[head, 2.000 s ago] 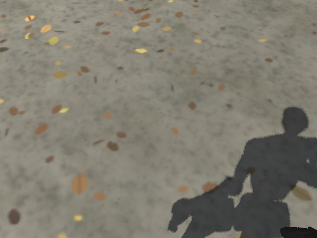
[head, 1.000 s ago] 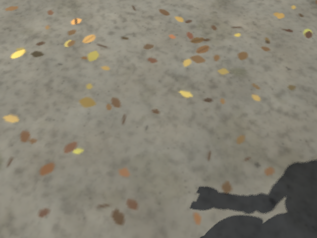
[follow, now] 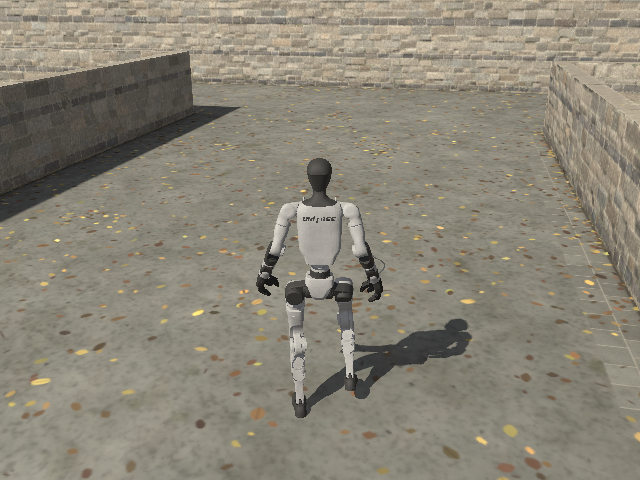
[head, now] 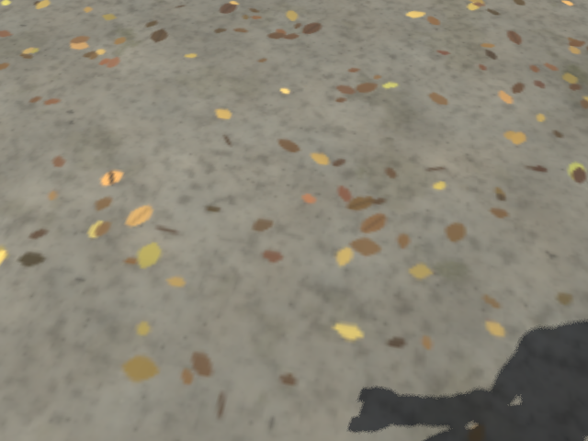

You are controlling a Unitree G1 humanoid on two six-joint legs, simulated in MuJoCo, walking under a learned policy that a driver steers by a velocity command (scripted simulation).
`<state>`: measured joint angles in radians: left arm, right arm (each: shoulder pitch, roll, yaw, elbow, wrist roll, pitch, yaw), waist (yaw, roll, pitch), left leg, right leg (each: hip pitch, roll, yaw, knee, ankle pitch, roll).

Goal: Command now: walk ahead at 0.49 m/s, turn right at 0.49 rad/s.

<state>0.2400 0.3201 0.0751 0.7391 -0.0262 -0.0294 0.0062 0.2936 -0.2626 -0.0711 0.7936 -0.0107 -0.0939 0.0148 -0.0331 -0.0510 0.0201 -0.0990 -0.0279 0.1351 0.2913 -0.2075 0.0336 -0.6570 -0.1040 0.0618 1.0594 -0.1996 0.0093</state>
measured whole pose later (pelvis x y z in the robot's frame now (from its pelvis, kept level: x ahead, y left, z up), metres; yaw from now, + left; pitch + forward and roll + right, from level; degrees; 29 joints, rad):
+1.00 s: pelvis +0.57 -0.11 +0.00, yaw -23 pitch +1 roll +1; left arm 0.22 0.30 0.05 0.69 0.00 -0.06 0.00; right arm 0.33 -0.26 -0.04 0.83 0.00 -0.09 0.02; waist -0.05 -0.05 0.02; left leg -0.15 -0.07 0.02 0.31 -0.18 0.06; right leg -0.61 -0.08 0.05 0.98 -0.23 0.00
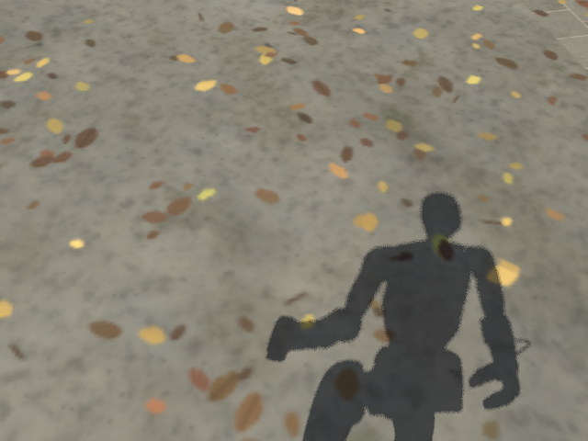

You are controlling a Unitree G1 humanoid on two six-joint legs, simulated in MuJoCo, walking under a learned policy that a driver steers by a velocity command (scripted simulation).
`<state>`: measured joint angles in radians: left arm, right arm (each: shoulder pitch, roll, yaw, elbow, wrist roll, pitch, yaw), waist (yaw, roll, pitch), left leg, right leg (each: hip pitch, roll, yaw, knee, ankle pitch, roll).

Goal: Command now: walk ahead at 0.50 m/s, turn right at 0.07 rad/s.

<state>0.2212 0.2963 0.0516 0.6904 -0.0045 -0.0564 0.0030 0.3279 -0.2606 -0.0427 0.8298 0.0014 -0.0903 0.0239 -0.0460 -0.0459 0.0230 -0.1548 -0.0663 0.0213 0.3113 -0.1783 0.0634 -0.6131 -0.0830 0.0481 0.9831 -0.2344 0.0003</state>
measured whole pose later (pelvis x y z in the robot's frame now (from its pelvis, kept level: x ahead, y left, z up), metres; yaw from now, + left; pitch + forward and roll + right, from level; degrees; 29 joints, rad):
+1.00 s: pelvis +0.54 +0.07 +0.00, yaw +24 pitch +1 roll +0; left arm 0.15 0.31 0.06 0.76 0.00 -0.10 0.00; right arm 0.28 -0.27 -0.06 0.73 0.00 -0.05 0.02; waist -0.03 -0.03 0.05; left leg -0.23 -0.10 -0.01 0.38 -0.17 0.10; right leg -0.60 -0.12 0.04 1.06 -0.26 0.02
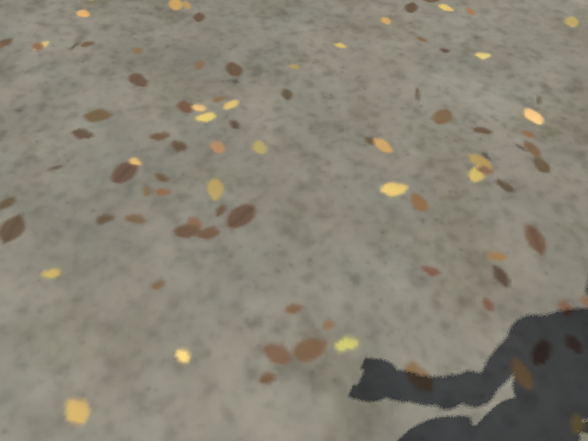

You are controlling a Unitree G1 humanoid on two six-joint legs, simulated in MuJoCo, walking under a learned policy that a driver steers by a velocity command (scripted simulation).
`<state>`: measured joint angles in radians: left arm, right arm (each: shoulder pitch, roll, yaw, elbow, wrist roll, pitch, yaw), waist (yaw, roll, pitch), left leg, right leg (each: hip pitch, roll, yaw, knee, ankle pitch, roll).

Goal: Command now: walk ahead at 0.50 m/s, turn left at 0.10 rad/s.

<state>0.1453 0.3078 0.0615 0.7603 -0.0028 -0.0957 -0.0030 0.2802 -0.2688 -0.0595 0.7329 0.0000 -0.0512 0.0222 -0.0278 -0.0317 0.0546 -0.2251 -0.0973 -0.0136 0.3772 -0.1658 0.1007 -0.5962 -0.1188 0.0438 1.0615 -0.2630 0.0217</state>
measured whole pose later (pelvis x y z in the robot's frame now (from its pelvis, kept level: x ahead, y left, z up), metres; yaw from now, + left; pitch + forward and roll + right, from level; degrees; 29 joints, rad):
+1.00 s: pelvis +0.60 -0.10 +0.00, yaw -22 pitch +1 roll +1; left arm 0.26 0.30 0.05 0.73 -0.01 -0.05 0.00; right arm 0.30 -0.26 -0.04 0.77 0.00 -0.10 0.02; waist -0.03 -0.04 0.01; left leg -0.24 -0.05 0.01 0.39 -0.17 0.05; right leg -0.52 -0.04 0.05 1.09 -0.32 -0.02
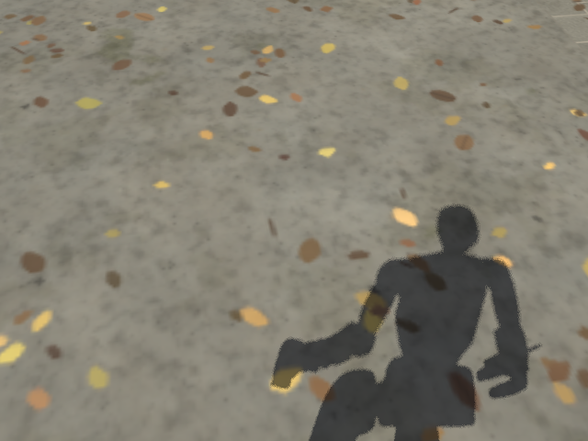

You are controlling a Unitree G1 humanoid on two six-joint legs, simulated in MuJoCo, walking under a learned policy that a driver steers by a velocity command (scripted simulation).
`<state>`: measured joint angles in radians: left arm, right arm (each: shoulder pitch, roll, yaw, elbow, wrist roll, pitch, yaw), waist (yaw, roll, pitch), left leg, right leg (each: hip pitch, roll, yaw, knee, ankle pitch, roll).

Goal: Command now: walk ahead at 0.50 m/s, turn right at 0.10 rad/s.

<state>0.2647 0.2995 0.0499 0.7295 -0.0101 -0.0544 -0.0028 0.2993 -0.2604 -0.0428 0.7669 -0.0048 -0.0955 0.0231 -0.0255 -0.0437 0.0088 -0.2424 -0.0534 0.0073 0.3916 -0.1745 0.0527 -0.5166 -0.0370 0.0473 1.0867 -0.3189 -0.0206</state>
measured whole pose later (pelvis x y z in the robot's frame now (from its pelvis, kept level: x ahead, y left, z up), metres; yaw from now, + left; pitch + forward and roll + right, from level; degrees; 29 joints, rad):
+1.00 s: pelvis +0.55 +0.02 -0.01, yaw +17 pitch +2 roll +0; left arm 0.22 0.29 0.05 0.80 -0.01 -0.11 0.00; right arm 0.23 -0.29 -0.07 0.70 0.01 -0.05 0.03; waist 0.00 -0.01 0.05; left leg -0.35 -0.09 -0.01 0.49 -0.17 0.09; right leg -0.42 -0.06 0.04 1.18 -0.38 0.00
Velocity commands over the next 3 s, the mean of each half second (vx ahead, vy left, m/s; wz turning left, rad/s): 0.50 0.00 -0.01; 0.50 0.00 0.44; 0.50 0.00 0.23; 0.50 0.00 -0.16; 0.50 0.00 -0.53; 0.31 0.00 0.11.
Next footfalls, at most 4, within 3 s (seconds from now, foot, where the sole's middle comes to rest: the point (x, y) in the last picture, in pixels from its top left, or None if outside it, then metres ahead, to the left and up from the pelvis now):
0.32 right None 0.34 -0.15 -0.78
0.86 left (242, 388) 0.62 0.11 -0.78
1.34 right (288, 269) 0.96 0.00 -0.78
1.88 left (174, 219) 1.14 0.33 -0.78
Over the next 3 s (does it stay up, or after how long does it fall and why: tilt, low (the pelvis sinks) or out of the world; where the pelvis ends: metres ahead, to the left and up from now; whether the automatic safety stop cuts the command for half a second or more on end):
stays up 1.59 0.21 -0.02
